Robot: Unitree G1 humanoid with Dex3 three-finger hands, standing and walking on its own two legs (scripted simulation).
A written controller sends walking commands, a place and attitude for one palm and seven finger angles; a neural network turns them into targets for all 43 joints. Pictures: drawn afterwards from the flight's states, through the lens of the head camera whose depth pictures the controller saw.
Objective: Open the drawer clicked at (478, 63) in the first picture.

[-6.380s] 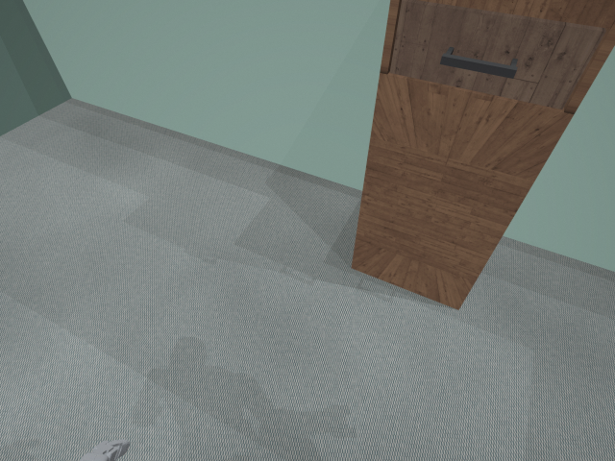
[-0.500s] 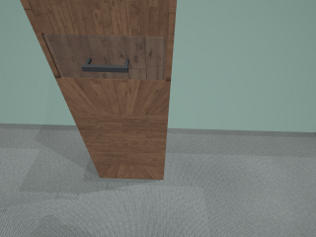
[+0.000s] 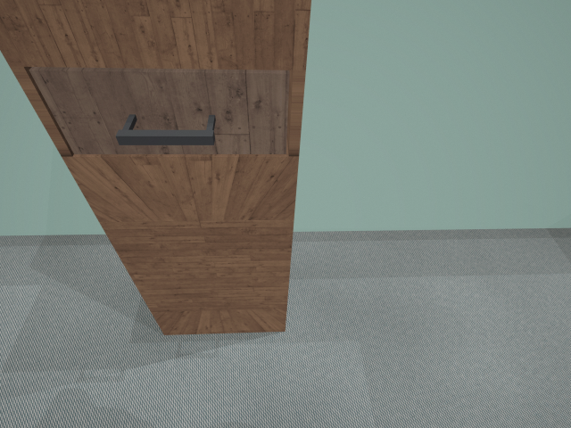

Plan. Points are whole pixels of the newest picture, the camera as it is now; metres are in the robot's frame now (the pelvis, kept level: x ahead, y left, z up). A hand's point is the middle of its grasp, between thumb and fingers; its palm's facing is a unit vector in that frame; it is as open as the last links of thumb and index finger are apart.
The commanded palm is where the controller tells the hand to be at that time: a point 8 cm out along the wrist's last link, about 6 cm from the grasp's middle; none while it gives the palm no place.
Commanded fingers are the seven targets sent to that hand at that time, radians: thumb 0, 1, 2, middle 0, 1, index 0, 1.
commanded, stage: come to a stop and stand still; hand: left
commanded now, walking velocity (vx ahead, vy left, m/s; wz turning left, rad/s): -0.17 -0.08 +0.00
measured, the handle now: (169, 129) +0.53 +0.21 +0.14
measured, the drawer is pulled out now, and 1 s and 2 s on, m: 0.00 0.00 0.00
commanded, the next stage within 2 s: look again from close up in 1.54 s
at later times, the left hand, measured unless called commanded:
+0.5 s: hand out of the picture +0.07 +0.17 -0.18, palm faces +0.13 -0.97 -0.18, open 7.2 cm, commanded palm none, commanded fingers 0.00 0.90 0.90 -0.20 -0.30 -0.20 -0.30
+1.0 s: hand out of the picture -0.08 +0.16 -0.17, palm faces +0.09 -0.98 -0.16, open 7.4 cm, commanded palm none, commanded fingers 0.00 0.90 0.90 -0.20 -0.30 -0.20 -0.30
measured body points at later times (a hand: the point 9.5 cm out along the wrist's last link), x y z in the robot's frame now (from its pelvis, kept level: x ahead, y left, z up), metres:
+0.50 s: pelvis +0.01 -0.01 -0.01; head +0.02 +0.01 +0.44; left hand +0.07 +0.23 -0.16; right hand +0.09 -0.25 -0.15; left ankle +0.01 +0.09 -0.74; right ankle +0.09 -0.13 -0.73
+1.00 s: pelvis -0.04 +0.00 +0.01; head -0.04 +0.00 +0.46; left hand -0.08 +0.21 -0.15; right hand -0.02 -0.22 -0.15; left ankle +0.01 +0.09 -0.73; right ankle -0.06 -0.11 -0.73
